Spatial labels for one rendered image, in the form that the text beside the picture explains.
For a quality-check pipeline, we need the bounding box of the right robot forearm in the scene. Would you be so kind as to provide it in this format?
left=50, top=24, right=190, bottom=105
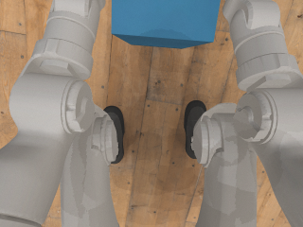
left=222, top=0, right=303, bottom=92

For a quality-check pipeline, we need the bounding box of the robot right shin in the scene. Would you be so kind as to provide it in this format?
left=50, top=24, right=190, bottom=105
left=190, top=102, right=258, bottom=156

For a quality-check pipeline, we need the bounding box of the left robot forearm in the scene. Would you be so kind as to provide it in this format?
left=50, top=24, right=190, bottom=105
left=9, top=0, right=106, bottom=117

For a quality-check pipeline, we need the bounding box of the left robot thigh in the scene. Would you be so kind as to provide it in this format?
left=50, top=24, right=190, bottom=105
left=60, top=112, right=120, bottom=227

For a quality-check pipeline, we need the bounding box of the carton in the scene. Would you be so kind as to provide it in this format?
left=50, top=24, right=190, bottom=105
left=111, top=0, right=221, bottom=49

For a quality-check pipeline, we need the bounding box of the left robot upper arm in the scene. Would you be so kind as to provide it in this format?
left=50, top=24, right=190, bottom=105
left=0, top=72, right=96, bottom=227

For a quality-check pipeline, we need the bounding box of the right robot upper arm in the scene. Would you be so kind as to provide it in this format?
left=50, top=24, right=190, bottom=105
left=233, top=87, right=303, bottom=227

